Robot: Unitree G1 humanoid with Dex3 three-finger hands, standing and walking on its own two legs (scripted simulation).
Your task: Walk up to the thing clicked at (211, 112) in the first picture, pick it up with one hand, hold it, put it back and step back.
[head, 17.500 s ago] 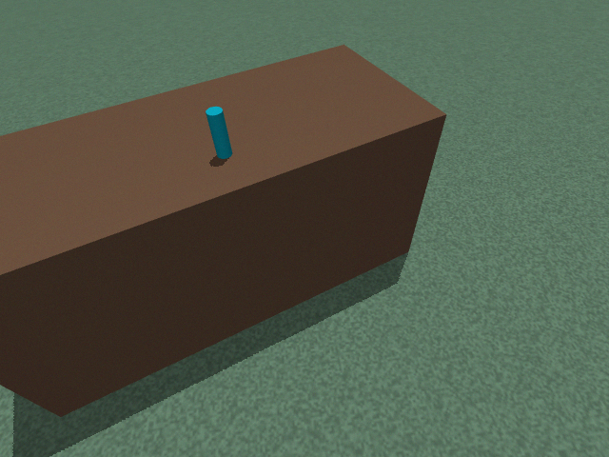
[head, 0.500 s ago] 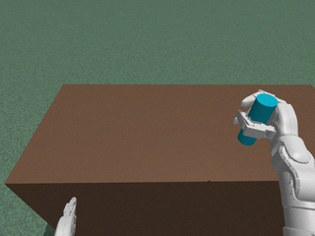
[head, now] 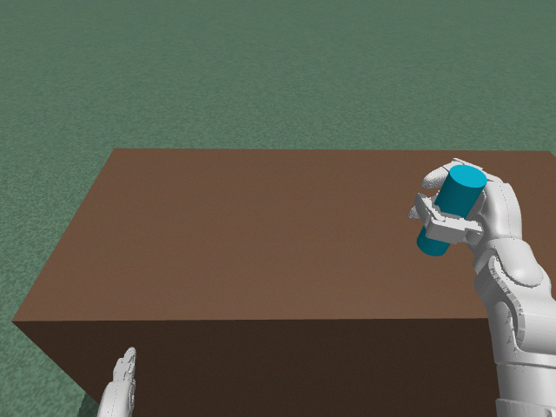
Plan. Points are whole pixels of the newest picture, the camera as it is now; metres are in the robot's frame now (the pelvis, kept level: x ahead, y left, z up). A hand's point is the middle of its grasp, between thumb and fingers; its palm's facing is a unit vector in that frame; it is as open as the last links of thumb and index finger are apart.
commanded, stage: hold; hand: right
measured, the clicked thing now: (447, 214) +0.34 -0.18 +0.17
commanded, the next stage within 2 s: crouch in 0.56 s
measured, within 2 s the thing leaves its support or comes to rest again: neither
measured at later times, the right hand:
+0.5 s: hand (435, 204) +0.34 -0.16 +0.18, palm faces +0.10 +0.99 -0.01, open 5.1 cm
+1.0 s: hand (424, 211) +0.37 -0.16 +0.15, palm faces +0.12 +0.99 +0.00, open 5.1 cm
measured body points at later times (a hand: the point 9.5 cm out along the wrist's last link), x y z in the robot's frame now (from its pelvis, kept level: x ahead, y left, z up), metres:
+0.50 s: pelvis +0.00 +0.00 +0.00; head -0.02 +0.03 +0.45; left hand +0.17 +0.26 -0.08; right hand +0.33 -0.21 +0.19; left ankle +0.02 +0.13 -0.74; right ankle +0.01 -0.14 -0.74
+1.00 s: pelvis +0.00 +0.00 +0.00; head -0.01 +0.02 +0.45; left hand +0.17 +0.26 -0.08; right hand +0.35 -0.22 +0.15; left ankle +0.02 +0.13 -0.74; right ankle +0.01 -0.14 -0.74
